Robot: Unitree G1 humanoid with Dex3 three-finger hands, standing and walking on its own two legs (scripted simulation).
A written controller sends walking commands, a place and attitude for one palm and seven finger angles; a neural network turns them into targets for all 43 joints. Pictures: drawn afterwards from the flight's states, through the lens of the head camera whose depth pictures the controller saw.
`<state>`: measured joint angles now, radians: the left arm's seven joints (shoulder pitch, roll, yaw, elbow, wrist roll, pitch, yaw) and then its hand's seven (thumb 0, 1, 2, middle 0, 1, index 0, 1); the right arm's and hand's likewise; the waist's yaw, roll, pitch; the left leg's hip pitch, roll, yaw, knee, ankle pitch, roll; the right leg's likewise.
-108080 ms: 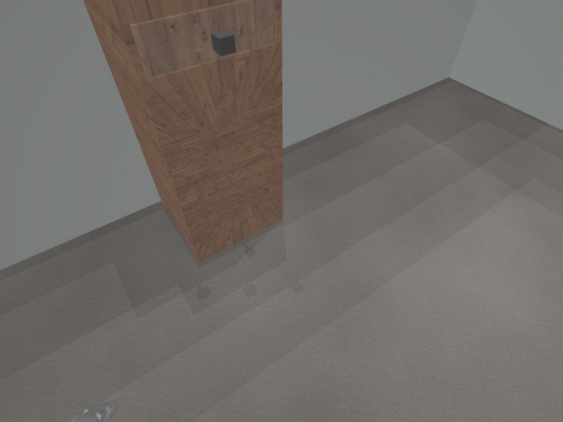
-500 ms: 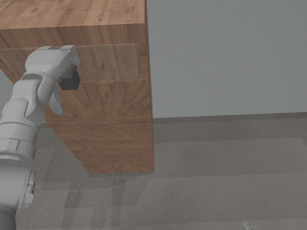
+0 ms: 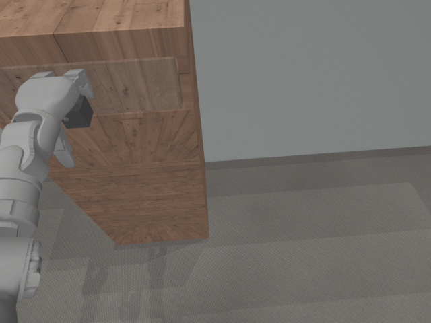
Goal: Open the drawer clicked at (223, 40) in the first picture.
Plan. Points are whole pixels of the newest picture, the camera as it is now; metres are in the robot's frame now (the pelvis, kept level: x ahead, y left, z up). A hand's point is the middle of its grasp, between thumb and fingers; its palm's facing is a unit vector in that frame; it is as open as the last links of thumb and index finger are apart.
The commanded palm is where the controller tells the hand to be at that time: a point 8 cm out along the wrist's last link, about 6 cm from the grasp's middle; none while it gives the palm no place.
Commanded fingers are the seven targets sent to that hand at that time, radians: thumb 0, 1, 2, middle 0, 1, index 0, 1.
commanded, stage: lower the fingers behind the handle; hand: left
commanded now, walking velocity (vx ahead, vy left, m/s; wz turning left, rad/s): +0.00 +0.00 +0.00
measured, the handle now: (78, 104) +0.49 +0.29 +0.13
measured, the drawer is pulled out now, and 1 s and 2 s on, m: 0.00 0.00 0.09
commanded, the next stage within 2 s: close the thumb around the handle in 0.38 s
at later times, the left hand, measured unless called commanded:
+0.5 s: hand (70, 124) +0.44 +0.29 +0.12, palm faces -0.01 -0.01 -1.00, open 13.8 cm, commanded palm +0.42 +0.30 +0.18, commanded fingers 0.00 -0.39 0.35 -0.31 -1.21 -0.31 -1.21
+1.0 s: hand (70, 126) +0.44 +0.29 +0.12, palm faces -0.03 -0.02 -1.00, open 8.1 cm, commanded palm +0.42 +0.30 +0.18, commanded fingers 0.00 0.90 0.90 -0.40 -1.35 -0.40 -1.35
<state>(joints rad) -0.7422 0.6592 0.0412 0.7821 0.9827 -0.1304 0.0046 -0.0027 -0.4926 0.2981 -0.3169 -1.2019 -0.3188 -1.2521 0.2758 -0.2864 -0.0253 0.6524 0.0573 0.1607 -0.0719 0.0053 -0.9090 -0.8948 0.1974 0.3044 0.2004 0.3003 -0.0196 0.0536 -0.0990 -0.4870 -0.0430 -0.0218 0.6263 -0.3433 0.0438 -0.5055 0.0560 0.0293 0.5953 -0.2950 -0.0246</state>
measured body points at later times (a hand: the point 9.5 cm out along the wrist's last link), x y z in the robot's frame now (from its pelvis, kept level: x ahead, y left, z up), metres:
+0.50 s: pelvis +0.00 +0.01 +0.00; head +0.06 +0.00 +0.45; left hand +0.44 +0.29 +0.17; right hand +0.08 -0.26 -0.13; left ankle -0.03 +0.09 -0.72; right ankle -0.01 -0.11 -0.72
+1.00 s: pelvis +0.00 +0.01 +0.00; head +0.05 +0.00 +0.45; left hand +0.44 +0.29 +0.17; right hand +0.09 -0.26 -0.13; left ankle -0.03 +0.09 -0.72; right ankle -0.01 -0.11 -0.72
